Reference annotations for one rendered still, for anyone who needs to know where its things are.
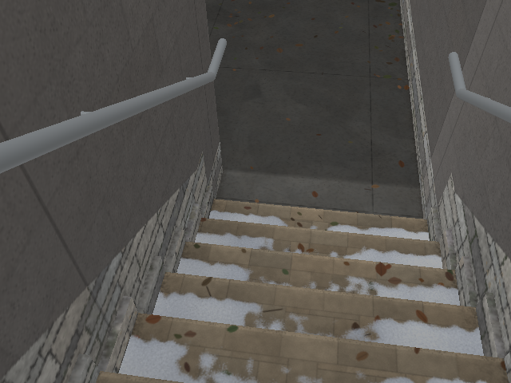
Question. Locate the stairs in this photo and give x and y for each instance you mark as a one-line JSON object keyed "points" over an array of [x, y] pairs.
{"points": [[279, 294]]}

